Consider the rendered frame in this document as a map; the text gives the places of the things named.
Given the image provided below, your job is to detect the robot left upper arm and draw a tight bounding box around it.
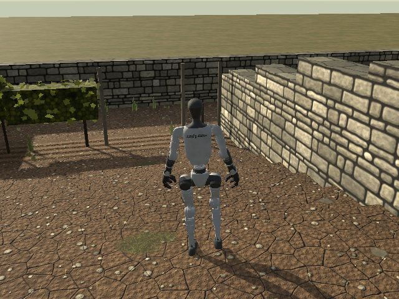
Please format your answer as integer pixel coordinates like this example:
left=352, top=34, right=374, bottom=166
left=168, top=126, right=184, bottom=161

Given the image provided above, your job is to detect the right robot forearm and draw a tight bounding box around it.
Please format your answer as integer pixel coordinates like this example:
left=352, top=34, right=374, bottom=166
left=223, top=149, right=237, bottom=175

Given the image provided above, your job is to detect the robot right hand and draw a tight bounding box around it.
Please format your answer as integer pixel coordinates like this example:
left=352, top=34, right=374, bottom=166
left=225, top=172, right=239, bottom=188

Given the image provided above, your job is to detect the left robot shin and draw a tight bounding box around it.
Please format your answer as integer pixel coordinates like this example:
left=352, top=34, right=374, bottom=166
left=185, top=207, right=195, bottom=247

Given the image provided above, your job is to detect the robot left hand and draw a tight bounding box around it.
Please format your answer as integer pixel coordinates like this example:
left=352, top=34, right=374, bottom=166
left=162, top=175, right=176, bottom=189

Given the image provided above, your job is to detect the left robot forearm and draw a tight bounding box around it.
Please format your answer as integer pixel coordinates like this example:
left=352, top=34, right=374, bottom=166
left=163, top=152, right=175, bottom=176

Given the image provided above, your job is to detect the robot right upper arm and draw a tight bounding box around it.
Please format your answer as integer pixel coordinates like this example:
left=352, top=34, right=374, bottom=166
left=209, top=125, right=229, bottom=159

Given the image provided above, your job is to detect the humanoid robot torso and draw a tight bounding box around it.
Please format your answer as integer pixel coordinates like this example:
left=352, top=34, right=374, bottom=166
left=183, top=122, right=212, bottom=187

